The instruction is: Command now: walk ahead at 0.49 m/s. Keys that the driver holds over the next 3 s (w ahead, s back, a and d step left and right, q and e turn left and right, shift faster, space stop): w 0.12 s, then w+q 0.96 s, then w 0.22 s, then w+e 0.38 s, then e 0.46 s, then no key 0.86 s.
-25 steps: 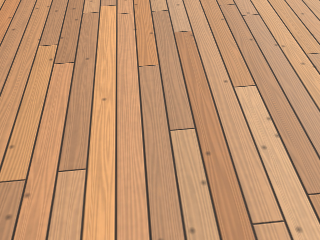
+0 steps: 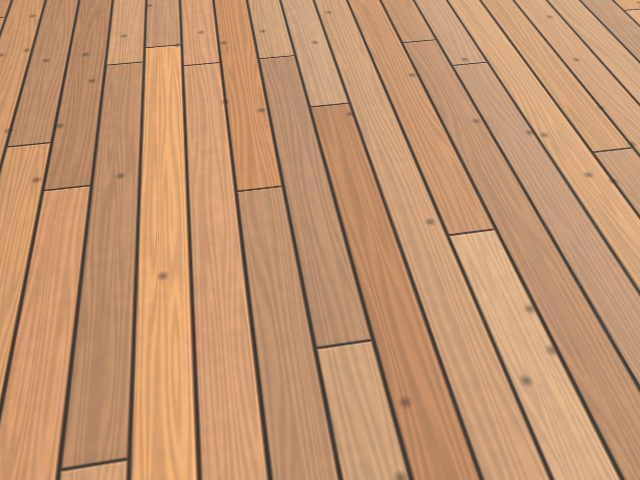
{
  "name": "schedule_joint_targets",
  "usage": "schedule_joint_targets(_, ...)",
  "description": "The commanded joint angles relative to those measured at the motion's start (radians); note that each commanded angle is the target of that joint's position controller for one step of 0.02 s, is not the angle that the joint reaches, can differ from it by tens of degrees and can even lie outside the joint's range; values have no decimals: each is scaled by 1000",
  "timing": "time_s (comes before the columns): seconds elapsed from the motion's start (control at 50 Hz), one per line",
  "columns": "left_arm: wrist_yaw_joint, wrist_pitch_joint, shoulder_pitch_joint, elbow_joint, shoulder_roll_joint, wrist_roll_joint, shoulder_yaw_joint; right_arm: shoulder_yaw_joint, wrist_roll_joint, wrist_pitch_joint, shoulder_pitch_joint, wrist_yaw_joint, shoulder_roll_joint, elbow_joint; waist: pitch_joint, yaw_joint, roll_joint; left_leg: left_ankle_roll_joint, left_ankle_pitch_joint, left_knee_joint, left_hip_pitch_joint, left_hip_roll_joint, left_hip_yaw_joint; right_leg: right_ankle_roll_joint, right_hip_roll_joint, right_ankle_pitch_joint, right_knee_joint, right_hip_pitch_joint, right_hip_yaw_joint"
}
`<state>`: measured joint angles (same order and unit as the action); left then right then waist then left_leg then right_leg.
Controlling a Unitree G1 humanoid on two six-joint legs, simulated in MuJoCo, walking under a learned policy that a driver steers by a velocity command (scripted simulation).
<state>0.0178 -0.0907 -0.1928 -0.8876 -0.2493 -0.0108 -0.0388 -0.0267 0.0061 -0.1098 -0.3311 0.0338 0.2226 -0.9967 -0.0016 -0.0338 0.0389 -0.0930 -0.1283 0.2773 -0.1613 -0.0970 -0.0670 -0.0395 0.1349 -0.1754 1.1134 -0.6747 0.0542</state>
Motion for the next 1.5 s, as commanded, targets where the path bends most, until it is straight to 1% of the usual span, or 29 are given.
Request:
schedule_joint_targets(0.02,4,1,-19,43,-46,10,-13,-24,-3,-14,35,-22,139,57,58,41,-67,-166,71,-194,-85,288,214,26,36,160,-150,-33,6)
schedule_joint_targets(0.18,-33,-21,246,127,-38,-10,-2,-30,-28,17,-113,-36,162,15,91,-49,-85,-118,61,-113,96,309,200,32,-44,222,-551,26,-36)
schedule_joint_targets(0.24,-45,-40,194,129,-81,-11,-17,-42,-30,33,-94,-43,187,21,65,3,-113,-96,103,-23,133,340,253,8,-75,116,-628,151,-35)
schedule_joint_targets(0.28,-35,-50,-61,60,-162,-6,-58,-30,-18,37,-56,-42,157,41,-89,129,-100,-48,293,264,49,251,199,-41,-82,96,-645,511,-39)
schedule_joint_targets(0.3,-25,-48,-258,34,-256,8,-81,-9,4,33,-48,-40,99,81,-272,192,35,-5,48,610,-153,159,125,-106,133,91,-630,823,181)
schedule_joint_targets(0.32,-33,-38,-296,12,-295,20,-89,19,-27,12,-181,-35,-19,85,-381,121,334,38,-436,902,-509,26,119,-234,315,-89,-763,1089,611)
schedule_joint_targets(0.34,-33,-41,-251,34,-175,23,-60,-12,-54,0,-139,-38,115,70,-308,140,191,30,-416,1031,-590,84,232,-201,287,-153,-808,1010,609)
schedule_joint_targets(0.36,-31,-44,-165,53,-124,15,-43,-29,-62,-1,-55,-40,160,94,-186,125,118,19,-312,1042,-622,128,219,-155,262,-87,-813,878,435)
schedule_joint_targets(0.38,-34,-44,-84,63,-102,13,-33,-31,-53,5,-19,-47,146,99,-128,92,36,29,-223,1012,-571,174,200,-135,220,12,-843,746,314)
schedule_joint_targets(0.44,-34,-45,-25,43,-60,23,-27,-42,-44,41,-27,-42,88,105,-35,32,64,39,-109,921,-468,225,182,-112,132,132,-932,564,89)
schedule_joint_targets(0.74,9,2,-151,-25,-168,0,-69,-38,-31,63,350,24,52,309,110,100,9,14,77,417,-590,199,32,-98,178,343,-918,756,-248)
schedule_joint_targets(0.8,13,19,-111,-10,-213,-10,-81,-64,-32,69,278,30,100,322,28,28,61,-40,-66,400,-390,105,-58,-67,175,788,-726,775,-294)
schedule_joint_targets(0.84,15,30,-79,5,-219,-15,-79,-123,-37,72,-3,15,202,252,-123,-125,31,-108,-14,293,23,18,-62,-15,111,818,-327,635,-325)
schedule_joint_targets(0.86,11,19,-102,36,-139,23,-54,-151,-35,80,-107,-10,306,226,-190,-121,-170,-171,27,272,305,223,261,33,38,181,16,324,-314)
schedule_joint_targets(0.88,-1,-23,-152,95,-49,15,-24,-148,-26,63,-54,-5,363,267,-332,-17,-307,-373,-178,70,536,432,882,71,-175,-430,310,-21,-103)
schedule_joint_targets(0.9,-15,-62,-24,118,-138,-27,-41,-122,-18,51,-82,4,276,264,-318,-88,-165,-328,-188,-17,524,433,877,44,-131,-377,355,-132,48)
schedule_joint_targets(0.92,-19,-75,20,138,-139,-45,-41,-108,-18,40,-44,4,223,260,-192,-65,-143,-282,-123,-2,420,401,714,16,-88,-288,302,-181,32)
schedule_joint_targets(0.94,-10,-76,14,120,-134,-23,-41,-96,-26,34,38,5,183,277,-113,-12,-41,-237,-18,3,252,349,577,11,-38,-203,210,-119,32)
schedule_joint_targets(0.98,-5,-49,-19,108,-151,7,-59,-77,-17,33,130,-1,132,307,-72,54,-50,-198,112,-28,50,279,442,24,10,-129,85,26,36)
schedule_joint_targets(1.06,1,-15,49,153,-109,30,-53,-89,-22,24,72,-27,184,298,-36,51,-57,-202,259,-62,-49,236,355,81,-16,-3,-99,32,2)
schedule_joint_targets(1.16,-16,-24,209,198,-69,19,-33,-79,-25,33,-13,-46,165,270,-6,-22,-121,-130,174,-54,-30,188,287,80,-71,290,-461,58,-17)
schedule_joint_targets(1.28,-51,-48,328,253,-95,8,-30,-77,-24,40,-100,-51,178,221,41,-71,-128,-127,190,27,158,282,377,24,-96,231,-604,7,-21)
schedule_joint_targets(1.34,-59,-54,247,241,-120,4,-37,-82,-18,53,-70,-57,201,220,16,-22,-161,-98,437,103,224,302,363,-26,-127,108,-635,100,-61)
schedule_joint_targets(1.38,-53,-52,13,180,-175,12,-63,-72,-11,55,-26,-54,190,236,-146,95,-144,-53,700,368,154,223,271,-102,-133,179,-640,460,-63)
schedule_joint_targets(1.4,-52,-48,-160,157,-232,21,-73,-54,11,48,-48,-53,149,252,-297,141,-12,-18,411,669,-51,148,223,-193,39,239,-606,770,171)
schedule_joint_targets(1.42,-62,-39,-220,122,-264,13,-85,-34,-9,32,-179,-43,75,243,-373,83,292,60,-350,982,-428,-7,169,-343,224,40,-727,1057,622)
schedule_joint_targets(1.44,-64,-33,-202,127,-178,-20,-63,-42,-15,15,-113,-37,157,249,-289,113,192,50,-407,1067,-569,50,233,-307,204,-160,-803,1036,706)
schedule_joint_targets(1.46,-57,-23,-123,149,-143,-15,-53,-51,-30,2,13,-31,191,282,-132,116,92,47,-312,1055,-624,95,212,-261,170,-142,-824,894,568)
schedule_joint_targets(1.5,-54,-12,-54,174,-134,5,-45,-51,-2,-13,100,-32,170,306,-23,71,-54,57,-206,932,-566,151,177,-239,98,77,-861,667,417)
